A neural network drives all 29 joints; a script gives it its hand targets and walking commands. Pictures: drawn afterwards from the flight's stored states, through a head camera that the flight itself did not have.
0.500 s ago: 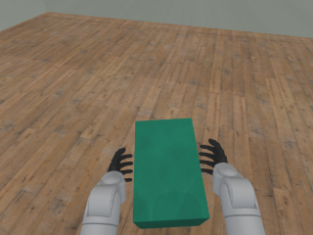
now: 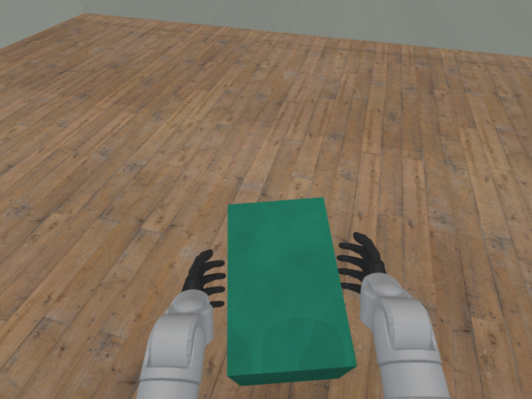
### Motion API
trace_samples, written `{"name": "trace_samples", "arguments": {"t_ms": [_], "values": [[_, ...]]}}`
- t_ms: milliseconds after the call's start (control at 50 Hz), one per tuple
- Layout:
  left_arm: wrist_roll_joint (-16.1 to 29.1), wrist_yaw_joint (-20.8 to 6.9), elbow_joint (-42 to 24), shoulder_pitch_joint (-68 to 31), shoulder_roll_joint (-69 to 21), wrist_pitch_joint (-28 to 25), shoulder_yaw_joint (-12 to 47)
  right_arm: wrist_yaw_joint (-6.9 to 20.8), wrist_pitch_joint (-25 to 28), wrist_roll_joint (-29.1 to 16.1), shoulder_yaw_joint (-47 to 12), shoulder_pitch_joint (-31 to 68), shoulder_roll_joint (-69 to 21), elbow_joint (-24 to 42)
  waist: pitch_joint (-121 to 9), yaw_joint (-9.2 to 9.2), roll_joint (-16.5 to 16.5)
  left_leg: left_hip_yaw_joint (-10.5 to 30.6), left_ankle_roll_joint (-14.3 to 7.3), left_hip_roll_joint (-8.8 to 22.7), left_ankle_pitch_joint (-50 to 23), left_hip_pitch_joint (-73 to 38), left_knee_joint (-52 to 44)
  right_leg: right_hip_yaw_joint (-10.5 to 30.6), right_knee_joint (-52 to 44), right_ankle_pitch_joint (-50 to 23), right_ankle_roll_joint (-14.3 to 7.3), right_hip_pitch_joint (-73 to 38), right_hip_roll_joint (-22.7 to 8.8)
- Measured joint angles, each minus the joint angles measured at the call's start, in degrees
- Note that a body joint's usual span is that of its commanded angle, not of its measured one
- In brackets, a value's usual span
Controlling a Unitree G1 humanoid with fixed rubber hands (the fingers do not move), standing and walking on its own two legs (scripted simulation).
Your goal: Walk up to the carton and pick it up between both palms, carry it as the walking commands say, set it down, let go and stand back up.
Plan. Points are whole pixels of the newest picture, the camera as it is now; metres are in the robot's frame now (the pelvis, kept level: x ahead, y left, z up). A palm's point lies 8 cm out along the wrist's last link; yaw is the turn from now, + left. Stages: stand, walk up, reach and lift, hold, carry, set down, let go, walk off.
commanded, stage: carry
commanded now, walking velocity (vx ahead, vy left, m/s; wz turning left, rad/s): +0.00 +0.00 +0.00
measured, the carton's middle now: (282, 290) +0.33 +0.00 -0.04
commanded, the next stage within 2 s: hold in 0.54 s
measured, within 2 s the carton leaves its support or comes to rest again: neither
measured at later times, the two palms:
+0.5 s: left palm (194, 300) +0.27 +0.13 +0.03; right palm (371, 284) +0.29 -0.13 +0.05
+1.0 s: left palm (211, 297) +0.27 +0.11 +0.04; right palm (377, 243) +0.33 -0.14 +0.09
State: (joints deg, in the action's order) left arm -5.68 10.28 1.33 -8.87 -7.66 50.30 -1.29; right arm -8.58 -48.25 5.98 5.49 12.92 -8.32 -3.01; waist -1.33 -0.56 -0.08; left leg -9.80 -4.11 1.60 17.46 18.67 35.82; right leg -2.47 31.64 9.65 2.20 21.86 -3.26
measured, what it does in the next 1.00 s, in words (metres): stands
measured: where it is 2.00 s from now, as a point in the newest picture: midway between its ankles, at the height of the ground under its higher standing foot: outside the picture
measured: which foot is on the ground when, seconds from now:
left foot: down 0.00-1.00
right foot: down 0.00-1.00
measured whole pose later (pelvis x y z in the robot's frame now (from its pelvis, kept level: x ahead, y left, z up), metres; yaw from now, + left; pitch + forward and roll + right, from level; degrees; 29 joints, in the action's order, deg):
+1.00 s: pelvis +0.01 -0.04 +0.01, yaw +9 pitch -7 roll +0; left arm -11.0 5.6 22.3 -16.8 -9.2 45.0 -5.9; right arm -2.2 -42.2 15.9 16.1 23.6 -11.5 -17.5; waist -0.3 2.8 -0.1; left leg 1.5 -1.2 -2.2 13.1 8.2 28.3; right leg 4.5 28.5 11.4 0.5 10.1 1.4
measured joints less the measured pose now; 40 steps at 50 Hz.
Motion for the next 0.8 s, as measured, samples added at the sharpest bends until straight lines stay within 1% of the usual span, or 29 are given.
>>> {"name": "trace_samples", "arguments": {"t_ms": [40,100,140,180,220,300,380,440,460,520,560,580,600,640,660,700,720,760,800], "values": [[-0.60,-0.53,1.70,-0.32,-0.04,-0.47,-0.38,0.55,0.48,0.78,0.09,0.07,-0.01,-1.50,-0.56,-0.05,-0.04,-0.11,0.01,0.01,0.12,-0.19,-0.15,0.08,-0.07,0.11,0.03,-0.10,0.02],[-0.65,-0.61,3.30,-0.57,-0.07,-0.83,-0.60,0.42,0.68,0.95,0.13,-0.10,0.03,-2.52,-0.82,0.00,-0.05,-0.09,0.04,0.07,0.32,-0.43,-0.18,0.03,-0.17,0.28,0.07,-0.38,0.06],[-0.03,-0.17,2.21,-0.19,-0.03,-0.62,-0.37,-0.13,0.35,0.13,-0.13,-0.45,0.09,-1.32,-0.42,0.05,-0.03,-0.14,0.06,0.21,0.48,-0.47,0.00,0.04,-0.22,0.30,0.10,-0.49,0.17],[-0.15,-0.12,1.77,-0.02,0.00,-1.01,-0.38,0.01,0.61,0.09,-0.33,-0.39,0.09,-0.96,-0.06,0.22,-0.11,-0.24,0.06,0.29,0.61,-0.51,0.15,0.11,-0.13,0.32,0.11,-0.52,0.22],[0.57,0.49,-0.37,0.32,0.03,-0.40,0.16,-0.44,0.29,-0.57,-0.53,-0.79,0.16,0.97,0.58,0.35,-0.11,-0.17,0.01,0.26,0.71,-0.41,0.44,0.01,0.11,0.44,0.13,-0.49,0.13],[0.65,0.59,-2.41,0.54,0.06,0.49,0.76,-0.48,-0.10,-0.80,-0.61,-1.19,0.22,2.73,0.72,0.32,-0.03,-0.24,-0.10,0.27,0.83,-0.19,0.80,0.01,0.44,0.54,0.21,-0.27,0.06],[-0.81,-0.49,1.22,-0.21,-0.03,-0.56,-0.20,0.52,0.51,0.27,-0.18,-0.47,0.10,-0.46,-0.21,0.34,0.01,-0.45,-0.16,0.31,0.98,-0.54,0.85,0.16,0.49,0.57,0.26,-0.54,0.07],[-1.06,-0.55,2.33,-0.09,-0.02,-0.22,-0.32,0.73,0.36,0.47,-0.22,-0.68,0.13,-1.73,-0.65,0.27,-0.27,-0.46,-0.17,0.22,0.98,-0.86,0.69,0.15,0.53,0.68,0.26,-0.77,-0.03],[-0.85,-0.32,2.08,0.14,0.01,0.05,-0.17,0.59,0.13,0.24,-0.27,-0.81,0.16,-1.61,-0.62,0.19,-0.34,-0.53,-0.17,0.19,0.98,-0.96,0.61,0.20,0.57,0.72,0.23,-0.79,-0.05],[0.55,0.66,-1.80,1.65,0.17,1.45,0.88,-0.43,-1.43,-0.94,-1.24,-1.94,0.35,2.09,-0.10,0.07,-0.26,-0.59,-0.15,0.21,0.92,-0.89,0.41,0.23,0.38,0.65,0.27,-0.71,-0.03],[0.10,0.38,-2.27,1.65,0.17,1.54,1.23,-0.08,-1.58,-0.27,-1.30,-1.92,0.36,2.74,0.36,-0.01,-0.10,-0.47,-0.09,0.25,0.76,-1.10,0.09,0.36,-0.21,0.30,0.14,-1.07,0.24],[-1.06,-0.56,0.12,0.39,0.05,0.26,1.06,1.23,-0.41,1.20,-0.27,-1.13,0.27,1.09,1.54,-0.11,0.03,0.53,0.19,-0.22,-0.70,-2.07,-0.57,1.44,-0.47,0.87,-0.46,-2.14,1.01],[-1.95,-0.92,3.76,-1.21,-0.13,-1.38,0.70,1.97,1.19,2.35,0.94,-0.22,0.11,-1.53,2.55,-0.05,0.02,1.51,0.18,-0.76,-1.00,-2.96,-0.96,2.86,-0.61,0.70,-0.90,-3.16,1.88],[-3.01,-0.64,9.43,-3.48,-0.50,-3.66,0.17,2.34,3.08,3.54,2.26,0.59,-0.06,-4.53,4.17,0.12,-0.34,3.17,0.04,-1.94,-0.81,-4.35,-1.67,5.34,-0.50,1.18,-0.79,-4.77,2.87],[-3.09,-0.19,11.06,-3.93,-0.59,-4.42,0.03,2.59,3.64,3.96,2.56,0.87,-0.11,-5.43,4.67,0.44,-0.51,4.04,0.04,-2.52,-0.91,-4.75,-1.96,6.08,-0.42,1.51,-0.93,-5.36,3.07],[-2.30,0.71,12.05,-3.66,-0.54,-5.27,0.38,3.08,4.50,4.51,3.41,1.51,-0.25,-6.91,4.92,1.53,-0.47,5.92,0.20,-3.46,-1.37,-5.21,-2.51,6.99,-0.58,1.50,-1.26,-6.35,3.28],[-1.92,0.79,12.31,-3.45,-0.50,-5.60,0.61,3.24,4.64,4.63,3.87,1.74,-0.31,-7.20,4.77,2.07,-0.43,6.86,0.28,-3.96,-1.67,-5.47,-2.88,7.23,-0.80,1.94,-1.07,-6.92,3.20],[-1.62,0.49,13.42,-3.48,-0.50,-6.26,0.73,3.73,4.83,5.16,5.13,2.72,-0.54,-7.96,4.15,2.95,-0.02,8.35,0.50,-4.48,-2.23,-6.03,-3.63,7.12,-1.29,2.51,-0.66,-7.85,3.11],[-1.97,-0.18,14.96,-4.07,-0.61,-6.53,0.45,4.25,5.11,5.84,6.37,3.86,-0.84,-8.72,3.21,3.52,0.13,9.38,0.75,-4.90,-2.79,-6.75,-4.58,7.59,-1.97,2.39,0.30,-8.72,3.19]]}}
